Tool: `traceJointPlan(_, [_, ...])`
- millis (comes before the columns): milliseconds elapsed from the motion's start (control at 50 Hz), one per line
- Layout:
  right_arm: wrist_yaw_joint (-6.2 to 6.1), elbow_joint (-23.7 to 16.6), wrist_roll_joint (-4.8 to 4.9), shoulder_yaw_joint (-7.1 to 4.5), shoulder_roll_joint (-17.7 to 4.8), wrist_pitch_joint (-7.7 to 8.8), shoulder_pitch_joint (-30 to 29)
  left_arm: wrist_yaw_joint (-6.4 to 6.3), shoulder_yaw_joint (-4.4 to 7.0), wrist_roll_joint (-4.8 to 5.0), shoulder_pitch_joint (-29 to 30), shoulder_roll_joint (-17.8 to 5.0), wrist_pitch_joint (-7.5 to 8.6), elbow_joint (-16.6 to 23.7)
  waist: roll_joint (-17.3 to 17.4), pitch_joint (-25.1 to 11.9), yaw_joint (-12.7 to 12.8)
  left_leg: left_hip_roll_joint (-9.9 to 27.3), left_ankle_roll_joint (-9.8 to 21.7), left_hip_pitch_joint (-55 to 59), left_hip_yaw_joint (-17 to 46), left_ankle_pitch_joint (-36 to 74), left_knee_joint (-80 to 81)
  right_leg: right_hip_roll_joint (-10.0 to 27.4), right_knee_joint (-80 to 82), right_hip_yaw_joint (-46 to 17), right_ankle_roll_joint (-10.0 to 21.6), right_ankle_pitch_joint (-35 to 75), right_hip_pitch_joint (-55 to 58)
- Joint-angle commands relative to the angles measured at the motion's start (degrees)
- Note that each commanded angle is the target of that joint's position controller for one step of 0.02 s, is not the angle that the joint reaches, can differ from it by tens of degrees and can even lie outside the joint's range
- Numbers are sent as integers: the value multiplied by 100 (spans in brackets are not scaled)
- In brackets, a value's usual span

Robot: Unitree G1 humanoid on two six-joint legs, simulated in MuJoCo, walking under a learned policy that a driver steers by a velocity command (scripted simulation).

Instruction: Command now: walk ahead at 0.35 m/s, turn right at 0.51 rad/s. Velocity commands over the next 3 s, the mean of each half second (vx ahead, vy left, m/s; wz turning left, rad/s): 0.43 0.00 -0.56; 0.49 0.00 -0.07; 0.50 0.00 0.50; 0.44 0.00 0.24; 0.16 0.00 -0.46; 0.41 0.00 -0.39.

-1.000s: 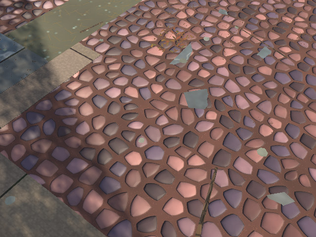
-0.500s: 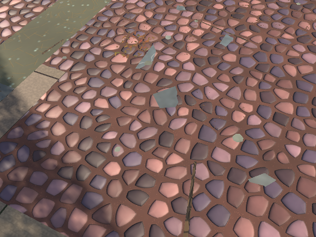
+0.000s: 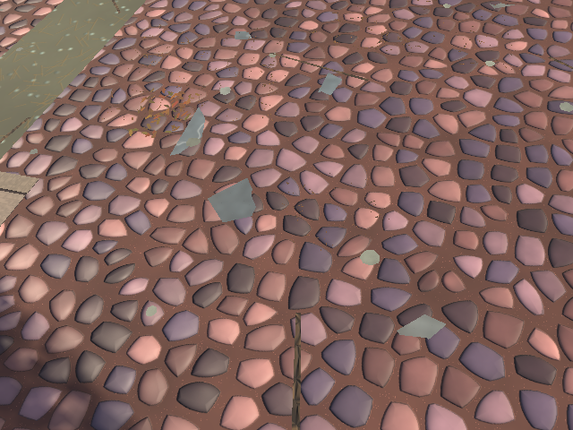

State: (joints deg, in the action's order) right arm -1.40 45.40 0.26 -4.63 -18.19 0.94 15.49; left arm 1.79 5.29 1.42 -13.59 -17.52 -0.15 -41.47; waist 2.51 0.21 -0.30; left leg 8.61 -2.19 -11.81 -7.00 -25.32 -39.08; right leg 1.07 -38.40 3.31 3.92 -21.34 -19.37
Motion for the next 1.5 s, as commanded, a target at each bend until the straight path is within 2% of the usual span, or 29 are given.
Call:
traceJointPlan(20, [83,-1104,98,93,-37,333,-965,-1,297,-52,-1378,-1467,283,177,-2175,-300,525,-1024,99,-4056,863,-943,-3533,1916,3055,-5424,1856,-1680,2534])
traceJointPlan(40, [114,-1169,336,9,-419,492,-1325,26,208,-71,-1185,-1151,425,174,-1221,101,539,-662,272,-4511,1212,-506,-3805,2165,3284,-5528,1907,-2265,2374])
traceJointPlan(80, [118,-930,106,-32,-523,629,-1143,-19,43,-68,-730,-714,494,206,-576,392,234,-263,427,-4106,1255,576,-3130,1652,2785,-4014,1333,-1021,1933])
traceJointPlan(120, [165,-816,-57,-99,-598,627,-1064,-124,-16,-114,-535,-585,451,281,-785,317,107,-236,334,-3405,1173,1283,-2262,1105,2821,-2957,1020,106,1617])
traceJointPlan(220, [270,-1024,-41,37,-98,561,-1838,-335,-12,-37,-1165,-559,406,89,-562,268,319,-713,27,-3066,892,2511,-312,729,2742,-1981,828,2043,1706])
traceJointPlan(360, [430,-1408,53,52,-128,643,-2766,-413,48,50,-1517,-587,292,-177,-798,461,544,-970,94,-2385,982,3032,1056,846,2381,-2295,673,2134,1670])
traceJointPlan(420, [395,-1345,58,-56,-353,692,-2287,-441,124,20,-1300,-670,215,-152,-1025,252,254,-1059,302,-1608,908,2445,1178,892,1832,-2402,513,3377,1871])
traceJointPlan(460, [277,-1079,7,-239,-714,699,-848,-374,107,-39,-940,-646,196,43,-1058,-808,-500,-879,701,640,919,2464,1207,408,170,-2152,210,4542,1357])
traceJointPlan(480, [196,-1009,-86,-296,-1073,652,226,-342,-15,-190,-940,-300,218,233,-349,-1889,-807,231,1049,2546,2089,1984,930,-31,-1518,-1910,49,2794,292])
traceJointPlan(500, [271,-801,-136,-304,-1246,637,388,-313,-178,11,-2039,261,274,266,1832,-2699,-164,1667,2008,4180,5129,973,1696,-800,-3383,-1660,-291,-1419,-1699])
traceJointPlan(540, [205,-908,-5,-103,-270,557,-98,-318,17,139,-1081,-747,269,188,504,-1172,-439,1223,1580,2717,4102,60,2202,-51,-3970,-1428,-370,-446,-2375])
traceJointPlan(560, [197,-858,-34,-72,-246,521,-359,-332,19,69,-714,-710,265,269,-41,-619,-291,988,1438,1777,3322,803,2319,197,-3777,-1220,-376,-28,-2145])
traceJointPlan(600, [215,-682,-150,-29,-158,545,-460,-279,12,-13,-515,-465,268,364,50,-179,-22,593,1379,657,2488,1606,2650,449,-3338,-1192,-306,256,-1642])
traceJointPlan(740, [256,-314,101,-115,-566,570,-274,-150,-251,-159,410,-1,401,665,-4,246,-26,292,1636,46,1560,2420,3225,568,-851,-712,-406,1298,-1514])
traceJointPlan(860, [212,-96,205,-172,-917,396,437,-7,-199,-40,1297,-339,575,910,159,163,-256,414,1272,380,1716,2265,2706,149,722,-610,-451,1925,-634])
traceJointPlan(920, [181,-52,148,-79,-731,323,516,-72,37,-68,261,-747,609,632,161,-400,381,58,881,124,1510,2840,1345,51,1201,-502,-130,1667,1205])
traceJointPlan(940, [186,-221,26,79,-342,342,435,-150,164,-195,-708,-1155,598,529,-327,-1201,827,-321,612,-747,1206,1926,-331,1044,1098,-1429,250,1540,2656])
traceJointPlan(960, [152,-399,82,239,205,410,1038,-167,242,-294,-1034,-1580,517,459,-1843,-1913,576,-1008,285,-2582,796,-632,-2259,2392,1605,-3754,988,545,4043])
traceJointPlan(980, [136,-327,233,114,-331,429,975,-134,130,-239,-1061,-1104,517,429,-1565,-1770,694,-831,267,-3162,1355,-769,-3151,2312,1982,-4365,1092,-173,3772])
traceJointPlan(1000, [138,-410,285,22,-601,411,609,-127,24,-165,-778,-770,526,410,-1281,-1087,646,-603,295,-3469,1370,-290,-3385,2130,2021,-3481,916,-41,3288])
traceJointPlan(1060, [150,-481,154,-18,-459,271,223,-93,-118,-217,34,-273,582,351,-983,-257,202,-162,246,-2930,1308,696,-2920,1516,2503,-1908,680,1295,1800])
traceJointPlan(1220, [320,-872,107,110,-28,88,-569,-218,57,-189,85,-641,681,-8,-570,259,161,-161,139,-2726,1083,2356,-1042,1364,3074,-99,631,2419,1391])
traceJointPlan(1340, [503,-1323,102,123,-131,88,-1512,-239,177,-30,-350,-989,521,-278,-487,536,411,-340,495,-2635,589,2199,85,1579,2776,486,398,2807,2134])
traceJointPlan(1380, [523,-1396,82,44,-287,63,-1397,-257,225,13,-337,-1162,444,-293,-641,312,229,-650,720,-2146,275,1646,184,1582,2139,684,277,4461,2364])
traceJointPlan(1420, [467,-1143,100,-195,-664,17,-207,-284,236,70,-243,-1242,349,-267,-650,-407,-503,-1191,1043,-453,-31,1569,513,1347,375,974,62,5806,2096])
traceJointPlan(1440, [362,-872,121,-400,-1069,-43,794,-311,154,-21,-341,-1054,368,-209,-340,-926,-937,-1088,1281,1282,494,1781,600,1124,-1195,1004,-189,4746,932])
traceJointPlan(1460, [272,-874,170,-495,-1766,-36,700,-259,-113,-301,-815,-173,465,110,1357,-1198,-273,432,2182,3057,3534,1281,1028,81,-3349,772,-601,-689,-1675])
traceJointPlan(1480, [320,-1149,116,-383,-1530,81,815,-189,-137,-131,-506,-470,687,229,926,-2325,-557,1104,2776,3571,5733,89,2086,-308,-4260,-761,-599,-1438,-2396])
traceJointPlan(1500, [352,-1063,75,-277,-1125,178,665,-146,-35,104,143,-862,792,397,408,-1549,-705,970,2417,3148,5020,259,2322,-9,-4232,-932,-494,-846,-2919])
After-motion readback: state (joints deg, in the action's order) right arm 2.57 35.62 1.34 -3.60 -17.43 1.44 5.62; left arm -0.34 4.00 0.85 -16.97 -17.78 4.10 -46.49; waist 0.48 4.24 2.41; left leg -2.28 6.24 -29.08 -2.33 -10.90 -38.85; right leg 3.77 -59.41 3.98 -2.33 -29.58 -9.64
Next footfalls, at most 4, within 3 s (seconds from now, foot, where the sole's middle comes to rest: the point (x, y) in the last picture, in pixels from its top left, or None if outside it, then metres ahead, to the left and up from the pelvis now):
0.48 left None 0.44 0.04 -0.76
0.94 right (455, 395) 0.57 -0.31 -0.76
1.44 left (351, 282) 0.90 -0.09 -0.76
1.94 right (397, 196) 1.21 -0.26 -0.76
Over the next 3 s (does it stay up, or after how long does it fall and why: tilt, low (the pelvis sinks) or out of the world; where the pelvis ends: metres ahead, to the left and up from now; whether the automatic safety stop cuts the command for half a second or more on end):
stays up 1.33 -0.28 0.01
